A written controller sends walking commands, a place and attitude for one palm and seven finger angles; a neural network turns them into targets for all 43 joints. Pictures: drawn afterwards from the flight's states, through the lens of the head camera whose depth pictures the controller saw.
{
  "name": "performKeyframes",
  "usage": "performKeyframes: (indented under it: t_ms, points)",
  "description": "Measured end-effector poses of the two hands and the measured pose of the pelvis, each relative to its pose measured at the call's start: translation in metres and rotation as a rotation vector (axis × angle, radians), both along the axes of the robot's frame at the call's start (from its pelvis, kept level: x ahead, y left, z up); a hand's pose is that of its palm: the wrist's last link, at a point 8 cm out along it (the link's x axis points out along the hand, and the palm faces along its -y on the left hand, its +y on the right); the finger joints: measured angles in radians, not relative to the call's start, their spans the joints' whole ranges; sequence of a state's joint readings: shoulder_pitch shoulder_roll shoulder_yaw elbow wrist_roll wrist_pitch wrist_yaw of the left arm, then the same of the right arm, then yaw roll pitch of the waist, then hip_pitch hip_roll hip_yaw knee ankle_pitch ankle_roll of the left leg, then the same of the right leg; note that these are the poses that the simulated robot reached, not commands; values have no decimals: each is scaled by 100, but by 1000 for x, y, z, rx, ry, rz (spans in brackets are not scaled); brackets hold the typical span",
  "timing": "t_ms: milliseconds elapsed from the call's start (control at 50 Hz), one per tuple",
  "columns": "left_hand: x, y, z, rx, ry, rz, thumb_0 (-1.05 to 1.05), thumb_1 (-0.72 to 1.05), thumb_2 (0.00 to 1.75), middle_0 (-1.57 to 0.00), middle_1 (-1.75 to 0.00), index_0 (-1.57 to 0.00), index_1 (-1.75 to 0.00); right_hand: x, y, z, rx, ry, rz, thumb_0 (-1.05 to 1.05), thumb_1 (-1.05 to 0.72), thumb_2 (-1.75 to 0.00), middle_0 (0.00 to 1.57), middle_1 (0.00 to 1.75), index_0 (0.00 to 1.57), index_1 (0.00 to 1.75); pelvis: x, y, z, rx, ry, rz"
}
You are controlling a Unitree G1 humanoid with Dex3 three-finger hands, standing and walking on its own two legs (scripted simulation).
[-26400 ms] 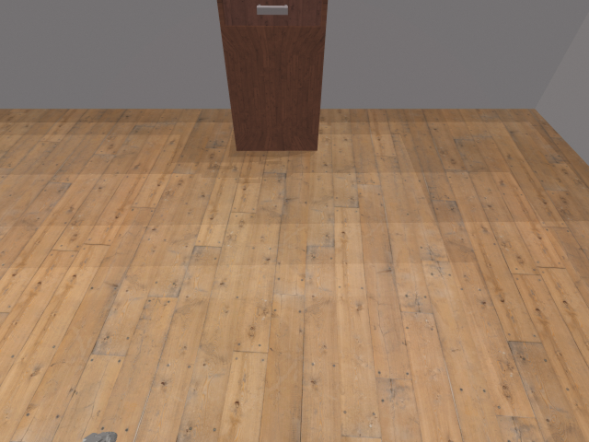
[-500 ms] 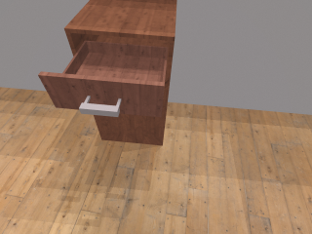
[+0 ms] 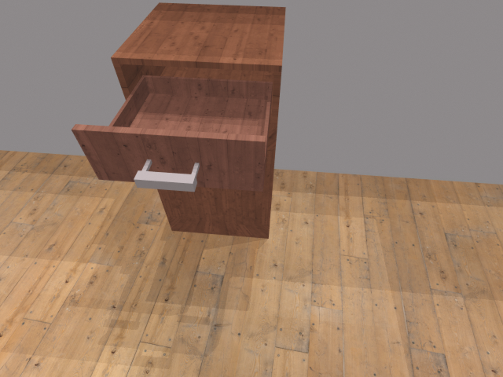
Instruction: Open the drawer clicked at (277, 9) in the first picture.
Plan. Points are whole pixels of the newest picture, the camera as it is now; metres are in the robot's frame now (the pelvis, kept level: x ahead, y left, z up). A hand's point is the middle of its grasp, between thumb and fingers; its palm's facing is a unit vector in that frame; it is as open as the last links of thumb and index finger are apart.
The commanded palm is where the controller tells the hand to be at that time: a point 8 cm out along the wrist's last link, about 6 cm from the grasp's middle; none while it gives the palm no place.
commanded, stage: let the arm hang, fingers relaxed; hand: left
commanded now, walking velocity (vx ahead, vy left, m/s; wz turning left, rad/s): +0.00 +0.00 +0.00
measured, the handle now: (169, 173) +0.52 +0.22 -0.02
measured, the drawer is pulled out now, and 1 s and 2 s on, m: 0.29 0.29 0.29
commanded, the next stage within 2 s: look to check the result in 0.30 s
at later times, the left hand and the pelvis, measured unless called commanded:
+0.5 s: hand out of the picture -0.01 +0.16 -0.17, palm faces +0.05 -0.98 -0.19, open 7.4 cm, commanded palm none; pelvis +0.01 +0.00 +0.00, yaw +0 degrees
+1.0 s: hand out of the picture +0.01 +0.16 -0.17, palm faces +0.05 -0.98 -0.19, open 7.4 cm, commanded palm none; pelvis +0.02 -0.01 +0.00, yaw +0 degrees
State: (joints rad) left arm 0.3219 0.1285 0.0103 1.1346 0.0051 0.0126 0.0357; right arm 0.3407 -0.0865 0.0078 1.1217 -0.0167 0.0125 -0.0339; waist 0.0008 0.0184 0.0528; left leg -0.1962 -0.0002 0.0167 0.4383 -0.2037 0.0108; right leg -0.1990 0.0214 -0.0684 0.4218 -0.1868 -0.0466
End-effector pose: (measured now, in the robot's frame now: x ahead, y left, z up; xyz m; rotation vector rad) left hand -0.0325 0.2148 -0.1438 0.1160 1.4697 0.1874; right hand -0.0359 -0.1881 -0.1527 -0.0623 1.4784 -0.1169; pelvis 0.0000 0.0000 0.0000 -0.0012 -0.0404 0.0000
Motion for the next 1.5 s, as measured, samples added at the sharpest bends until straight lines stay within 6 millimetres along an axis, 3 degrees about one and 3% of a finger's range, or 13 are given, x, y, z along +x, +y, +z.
performKeyframes:
  t_ms: [160,400,580,840,1500]
  points:
    - [25,-7,-3,-13,-72,-19,1,93,90,-20,-30,-20,-30,11,-3,0,-11,-42,-9,1,-91,-90,20,30,20,30,1,-1,0,2,-2,-6]
    - [19,-3,-1,-5,-34,-9,0,91,90,-20,-30,-20,-30,3,-15,4,-40,-1,-13,1,-91,-90,19,30,20,30,4,-3,1,1,2,-3]
    - [16,-4,1,-1,-10,-4,0,91,90,-20,-30,-20,-30,10,-15,3,-33,0,-7,0,-91,-90,19,30,20,30,7,-4,1,2,3,-3]
    - [29,-8,1,1,-39,-11,0,91,90,-20,-30,-20,-30,29,-18,2,-28,-35,-1,0,-91,-90,19,30,20,30,12,-8,2,3,0,-4]
    - [47,-15,5,21,-46,-9,0,91,90,-20,-30,-20,-30,41,-37,2,-38,-24,7,0,-91,-90,19,30,20,30,25,-20,3,5,5,1]
